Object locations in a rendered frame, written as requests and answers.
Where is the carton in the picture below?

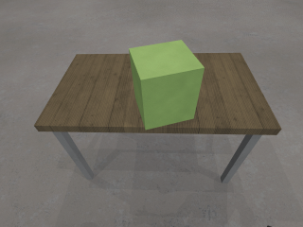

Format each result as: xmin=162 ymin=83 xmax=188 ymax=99
xmin=129 ymin=40 xmax=205 ymax=130

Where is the table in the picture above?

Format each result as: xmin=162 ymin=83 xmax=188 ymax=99
xmin=34 ymin=53 xmax=282 ymax=183

